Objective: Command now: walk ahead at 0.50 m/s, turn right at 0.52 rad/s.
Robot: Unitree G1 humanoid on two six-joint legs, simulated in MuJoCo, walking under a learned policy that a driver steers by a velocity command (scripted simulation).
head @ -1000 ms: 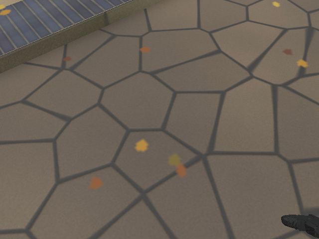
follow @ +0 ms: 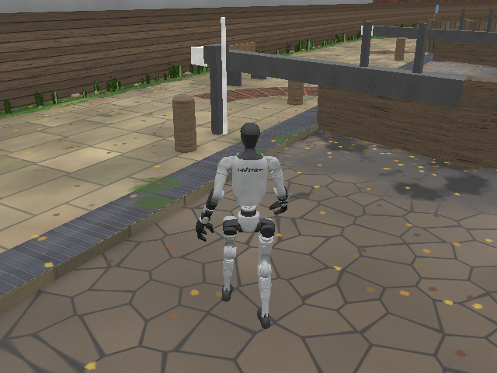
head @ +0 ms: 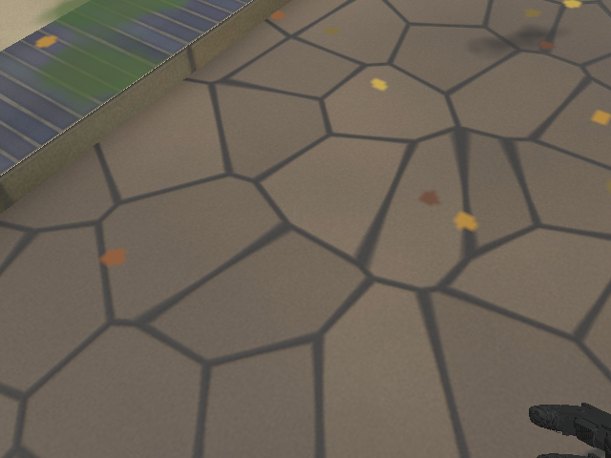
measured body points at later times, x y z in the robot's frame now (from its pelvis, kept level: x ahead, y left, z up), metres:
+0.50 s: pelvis +0.26 -0.01 -0.01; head +0.29 -0.03 +0.44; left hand +0.54 +0.15 -0.08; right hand +0.18 -0.30 -0.13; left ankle +0.17 +0.14 -0.74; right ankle +0.37 -0.19 -0.71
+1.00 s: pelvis +0.51 -0.14 +0.00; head +0.53 -0.17 +0.45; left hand +0.71 +0.08 -0.10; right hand +0.58 -0.47 -0.08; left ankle +0.75 -0.12 -0.71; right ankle +0.38 -0.17 -0.74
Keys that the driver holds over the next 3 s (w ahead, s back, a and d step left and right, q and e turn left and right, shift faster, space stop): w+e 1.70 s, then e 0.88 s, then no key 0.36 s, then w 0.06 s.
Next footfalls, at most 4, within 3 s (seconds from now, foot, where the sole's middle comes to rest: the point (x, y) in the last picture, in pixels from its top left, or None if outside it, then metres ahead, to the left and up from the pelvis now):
0.08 left None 0.21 0.14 -0.78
0.58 right None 0.42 -0.19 -0.78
1.06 left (429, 340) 0.77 -0.16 -0.78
1.58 right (599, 356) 0.76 -0.55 -0.78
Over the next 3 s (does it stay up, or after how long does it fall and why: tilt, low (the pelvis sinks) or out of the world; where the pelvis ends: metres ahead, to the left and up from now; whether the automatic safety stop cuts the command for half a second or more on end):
stays up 0.85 -0.63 -0.01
